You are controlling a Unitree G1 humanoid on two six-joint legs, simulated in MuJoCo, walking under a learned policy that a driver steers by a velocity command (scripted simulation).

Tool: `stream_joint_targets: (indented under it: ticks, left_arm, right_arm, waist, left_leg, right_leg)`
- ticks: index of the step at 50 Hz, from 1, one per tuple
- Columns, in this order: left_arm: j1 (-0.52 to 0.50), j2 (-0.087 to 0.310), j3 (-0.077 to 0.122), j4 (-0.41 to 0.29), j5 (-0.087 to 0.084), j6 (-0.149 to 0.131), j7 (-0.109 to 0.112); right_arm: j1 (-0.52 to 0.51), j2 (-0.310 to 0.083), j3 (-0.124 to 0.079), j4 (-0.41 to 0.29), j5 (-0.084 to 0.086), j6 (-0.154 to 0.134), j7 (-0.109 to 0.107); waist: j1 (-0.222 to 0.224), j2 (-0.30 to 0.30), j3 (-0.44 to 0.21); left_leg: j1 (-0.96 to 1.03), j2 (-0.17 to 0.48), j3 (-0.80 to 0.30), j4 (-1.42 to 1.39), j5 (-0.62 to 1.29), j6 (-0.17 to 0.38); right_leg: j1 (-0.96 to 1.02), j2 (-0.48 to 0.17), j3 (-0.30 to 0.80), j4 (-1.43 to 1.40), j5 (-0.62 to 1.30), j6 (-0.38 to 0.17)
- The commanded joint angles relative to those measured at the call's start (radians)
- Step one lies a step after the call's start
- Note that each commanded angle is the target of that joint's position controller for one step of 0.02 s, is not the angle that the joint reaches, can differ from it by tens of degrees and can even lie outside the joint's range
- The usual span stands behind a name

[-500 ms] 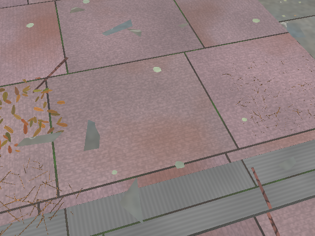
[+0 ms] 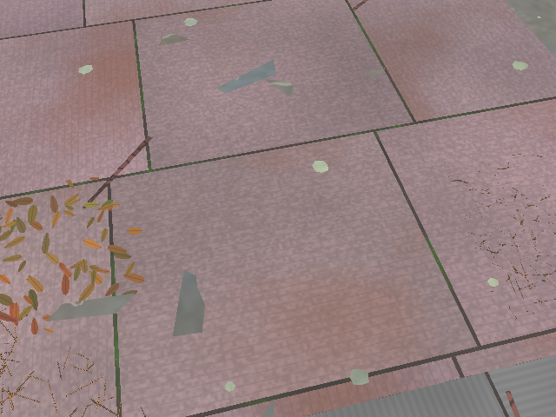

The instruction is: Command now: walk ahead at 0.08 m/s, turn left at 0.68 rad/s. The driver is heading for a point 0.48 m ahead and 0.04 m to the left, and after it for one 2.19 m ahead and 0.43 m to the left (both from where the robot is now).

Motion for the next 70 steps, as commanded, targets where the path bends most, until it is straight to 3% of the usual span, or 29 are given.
stream_joint_targets:
  ticks: [1, 8, 10, 12, 14, 16, 18, 23, 29, 30, 31, 32, 33, 35, 37, 42, 49, 50, 52, 53, 54, 55, 56, 61, 64, 66, 67, 68, 70]
  left_arm:
    - [-0.041, 0.140, 0.043, -0.067, -0.010, 0.019, 0.032]
    - [-0.040, 0.204, 0.085, -0.043, -0.052, 0.038, 0.004]
    - [0.014, 0.181, 0.087, -0.026, -0.055, 0.042, -0.017]
    - [-0.178, 0.130, 0.071, -0.119, -0.014, 0.025, -0.036]
    - [-0.123, 0.114, 0.068, -0.091, -0.051, 0.024, -0.057]
    - [-0.093, 0.124, 0.066, -0.053, -0.050, 0.033, -0.033]
    - [0.026, 0.107, 0.066, 0.011, -0.050, 0.057, -0.033]
    - [0.014, 0.153, 0.078, -0.059, -0.054, 0.101, -0.020]
    - [0.334, 0.093, 0.095, 0.002, -0.053, 0.128, -0.041]
    - [0.441, 0.047, 0.084, 0.059, -0.047, 0.114, -0.037]
    - [0.459, 0.055, 0.065, 0.062, -0.033, 0.086, -0.039]
    - [0.228, 0.219, 0.071, -0.058, -0.006, 0.034, -0.054]
    - [0.061, 0.347, 0.111, -0.133, 0.007, 0.008, -0.041]
    - [0.012, 0.252, 0.084, -0.131, -0.015, 0.012, 0.002]
    - [0.047, 0.228, 0.081, -0.147, -0.034, 0.015, 0.029]
    - [0.217, 0.172, 0.095, -0.146, -0.055, 0.056, 0.057]
    - [0.162, 0.137, 0.067, -0.185, -0.050, 0.041, 0.007]
    - [0.144, 0.094, 0.054, -0.206, -0.050, 0.030, 0.002]
    - [0.041, 0.014, 0.020, -0.266, -0.068, 0.000, -0.003]
    - [0.005, 0.028, 0.021, -0.261, -0.046, -0.011, -0.013]
    - [0.085, 0.057, 0.041, -0.259, -0.106, 0.003, -0.008]
    - [-0.017, 0.165, 0.077, -0.252, 0.006, 0.026, -0.032]
    - [-0.019, 0.178, 0.087, -0.239, 0.014, 0.031, -0.056]
    - [0.008, 0.099, 0.051, -0.229, -0.043, 0.053, -0.092]
    - [0.278, 0.102, 0.063, -0.108, -0.049, 0.060, -0.038]
    - [0.418, 0.062, 0.027, -0.073, -0.001, 0.017, -0.047]
    - [0.285, 0.197, 0.049, -0.128, 0.028, 0.005, -0.041]
    - [0.240, 0.226, 0.072, -0.144, 0.021, -0.008, -0.032]
    - [0.181, 0.129, 0.031, -0.138, 0.014, -0.046, -0.033]
  right_arm:
    - [-0.021, -0.028, -0.005, -0.113, -0.005, 0.002, 0.012]
    - [0.002, -0.053, -0.024, -0.161, -0.003, 0.006, 0.065]
    - [0.081, -0.124, -0.067, -0.104, -0.011, 0.001, 0.046]
    - [0.226, -0.233, -0.107, -0.090, -0.038, 0.003, 0.027]
    - [0.071, -0.192, -0.076, -0.180, -0.047, -0.046, 0.040]
    - [-0.080, -0.078, -0.039, -0.198, -0.018, -0.048, 0.041]
    - [-0.143, -0.019, -0.005, -0.178, -0.044, -0.048, 0.043]
    - [-0.235, -0.099, -0.023, -0.203, -0.070, -0.037, 0.015]
    - [-0.330, -0.052, -0.029, -0.162, -0.021, -0.018, 0.011]
    - [-0.355, -0.004, -0.022, -0.165, -0.020, -0.007, 0.017]
    - [-0.378, 0.086, -0.005, -0.202, -0.008, 0.002, 0.027]
    - [-0.249, 0.089, 0.002, -0.247, 0.031, -0.012, 0.037]
    - [-0.279, 0.006, -0.009, -0.278, 0.035, -0.035, 0.026]
    - [-0.401, -0.079, -0.039, -0.271, -0.003, -0.048, -0.008]
    - [-0.388, -0.052, -0.040, -0.279, -0.036, -0.034, -0.007]
    - [-0.405, 0.088, 0.008, -0.281, -0.031, -0.049, 0.027]
    - [-0.100, -0.005, -0.038, -0.140, 0.017, -0.099, 0.065]
    - [-0.048, -0.014, -0.046, -0.118, -0.002, -0.120, 0.070]
    - [0.141, -0.122, -0.078, -0.087, -0.062, -0.154, 0.087]
    - [0.143, -0.075, -0.062, -0.089, -0.036, -0.157, 0.090]
    - [-0.024, -0.132, -0.065, -0.116, -0.044, -0.155, 0.098]
    - [-0.085, -0.096, -0.052, -0.120, -0.103, -0.115, 0.069]
    - [-0.108, -0.073, -0.042, -0.109, -0.096, -0.102, 0.061]
    - [-0.091, -0.088, -0.038, -0.053, -0.079, -0.081, 0.072]
    - [-0.111, -0.102, -0.052, -0.062, -0.057, -0.042, 0.055]
    - [-0.105, 0.094, 0.006, -0.089, -0.057, -0.054, 0.049]
    - [-0.096, 0.093, 0.015, -0.178, 0.001, -0.070, 0.044]
    - [-0.162, 0.034, 0.013, -0.211, -0.024, -0.070, 0.044]
    - [-0.182, -0.023, 0.005, -0.180, -0.056, -0.060, 0.072]
  waist:
    - [0.010, -0.134, -0.148]
    - [-0.017, -0.134, -0.141]
    - [-0.038, 0.069, -0.153]
    - [-0.123, 0.290, -0.195]
    - [-0.058, 0.054, -0.345]
    - [-0.008, 0.049, -0.293]
    - [0.064, 0.095, -0.298]
    - [0.058, 0.144, -0.198]
    - [0.169, 0.009, -0.112]
    - [0.201, -0.099, -0.031]
    - [0.142, -0.290, 0.011]
    - [-0.028, -0.328, -0.047]
    - [-0.049, -0.286, 0.031]
    - [-0.027, -0.033, 0.095]
    - [-0.019, -0.054, 0.030]
    - [0.046, -0.112, -0.158]
    - [-0.041, -0.278, -0.099]
    - [-0.052, -0.184, -0.092]
    - [-0.132, 0.219, -0.135]
    - [-0.119, 0.025, -0.089]
    - [0.042, 0.167, -0.080]
    - [-0.010, 0.055, 0.006]
    - [0.010, 0.055, 0.001]
    - [0.059, 0.190, -0.055]
    - [0.170, 0.015, -0.097]
    - [0.182, -0.117, -0.187]
    - [0.090, -0.237, -0.142]
    - [0.096, -0.244, -0.098]
    - [0.050, -0.136, 0.049]
  left_leg:
    - [0.018, 0.045, -0.001, -0.129, 0.036, 0.004]
    - [0.287, -0.026, 0.141, -0.630, 0.114, 0.122]
    - [0.442, -0.106, 0.135, -0.769, 0.379, 0.206]
    - [0.780, 0.126, -0.320, -0.850, 0.803, 0.379]
    - [0.857, 0.225, -0.334, -0.794, 0.799, 0.405]
    - [0.711, 0.149, -0.233, -0.794, 0.545, 0.302]
    - [0.545, 0.086, -0.086, -0.779, 0.589, 0.260]
    - [0.480, 0.184, -0.060, -0.810, 0.433, 0.284]
    - [0.305, 0.112, 0.094, -0.521, 0.153, 0.207]
    - [0.160, 0.020, 0.152, -0.251, 0.027, 0.169]
    - [-0.161, -0.078, 0.102, 0.208, -0.380, 0.102]
    - [-0.152, -0.152, -0.066, 0.331, -0.389, 0.075]
    - [-0.176, -0.145, -0.097, 0.341, -0.291, 0.071]
    - [-0.152, -0.094, -0.111, 0.297, -0.112, 0.060]
    - [-0.097, -0.103, -0.114, 0.208, 0.015, 0.046]
    - [-0.062, -0.137, -0.060, -0.176, -0.008, 0.020]
    - [0.498, -0.167, 0.070, -0.675, -0.032, 0.094]
    - [0.593, -0.134, 0.027, -0.714, 0.063, 0.110]
    - [0.801, 0.216, -0.635, -0.987, -0.200, 0.302]
    - [0.760, 0.208, -0.529, -0.961, -0.032, 0.272]
    - [0.680, 0.259, -0.684, -1.084, -0.149, 0.339]
    - [0.576, 0.247, -0.635, -1.148, -0.261, 0.331]
    - [0.517, 0.164, -0.468, -1.107, -0.132, 0.298]
    - [0.401, -0.041, -0.129, -1.054, 0.111, 0.277]
    - [0.299, -0.053, -0.156, -0.649, 0.185, 0.332]
    - [-0.182, -0.195, -0.179, -0.001, -0.362, 0.318]
    - [-0.361, -0.189, -0.121, 0.102, -0.175, 0.273]
    - [-0.436, -0.087, -0.106, 0.201, -0.050, 0.239]
    - [-0.476, -0.060, -0.098, 0.354, 0.078, 0.177]
  right_leg:
    - [0.159, -0.298, 0.126, -0.153, 0.128, -0.183]
    - [0.209, -0.340, 0.014, -0.006, 0.198, -0.054]
    - [0.142, -0.209, -0.084, 0.201, 0.149, 0.058]
    - [-0.352, -0.058, -0.029, 0.705, -0.472, 0.157]
    - [-0.476, -0.048, 0.192, 0.931, -0.457, 0.134]
    - [-0.407, -0.070, 0.189, 0.827, -0.326, 0.136]
    - [-0.189, -0.025, 0.129, 0.832, -0.274, 0.164]
    - [-0.117, -0.035, 0.121, 0.662, -0.246, 0.140]
    - [0.150, -0.035, 0.009, 0.212, -0.241, 0.013]
    - [0.196, -0.016, 0.085, 0.125, -0.195, -0.036]
    - [0.213, -0.150, 0.479, 0.182, 0.130, -0.148]
    - [0.015, -0.322, 0.918, -0.086, 0.328, -0.333]
    - [-0.079, -0.385, 1.034, -0.255, -0.049, -0.354]
    - [-0.095, -0.292, 0.818, -0.176, -0.190, -0.200]
    - [-0.024, -0.197, 0.681, -0.092, -0.089, -0.162]
    - [0.272, -0.115, 0.574, 0.032, 0.265, -0.135]
    - [-0.103, -0.081, 0.626, -0.054, -0.683, -0.106]
    - [-0.155, -0.034, 0.560, 0.046, -0.622, -0.062]
    - [-0.445, 0.110, 0.407, 0.625, -0.489, 0.035]
    - [-0.424, 0.094, 0.436, 0.732, -0.449, 0.044]
    - [-0.470, 0.096, 0.384, 0.789, -0.359, 0.050]
    - [-0.463, 0.053, 0.301, 0.797, -0.299, 0.075]
    - [-0.379, 0.068, 0.295, 0.800, -0.227, 0.098]
    - [0.090, 0.022, 0.143, 0.289, -0.323, 0.125]
    - [0.444, 0.029, 0.032, -0.133, -0.072, 0.100]
    - [0.736, -0.153, 0.288, 0.176, -0.278, 0.144]
    - [0.599, -0.377, 0.566, -0.020, -0.345, 0.111]
    - [0.478, -0.464, 0.730, -0.202, -0.707, 0.030]
    - [0.286, -0.371, 0.575, -0.247, -0.602, 0.005]
Velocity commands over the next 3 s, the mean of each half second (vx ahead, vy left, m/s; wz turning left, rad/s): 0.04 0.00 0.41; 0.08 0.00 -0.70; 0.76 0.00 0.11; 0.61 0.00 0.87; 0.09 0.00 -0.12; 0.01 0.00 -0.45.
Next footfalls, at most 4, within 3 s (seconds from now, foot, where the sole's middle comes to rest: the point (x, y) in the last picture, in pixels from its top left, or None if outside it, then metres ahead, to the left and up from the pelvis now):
0.14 left None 0.10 0.17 -0.75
0.60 right None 0.03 -0.03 -0.78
0.98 left None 0.12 0.19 -0.74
1.32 right None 0.06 -0.03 -0.78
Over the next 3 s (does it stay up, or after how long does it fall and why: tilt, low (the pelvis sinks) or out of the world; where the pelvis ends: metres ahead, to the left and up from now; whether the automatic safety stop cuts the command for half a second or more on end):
stays up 0.67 0.07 0.03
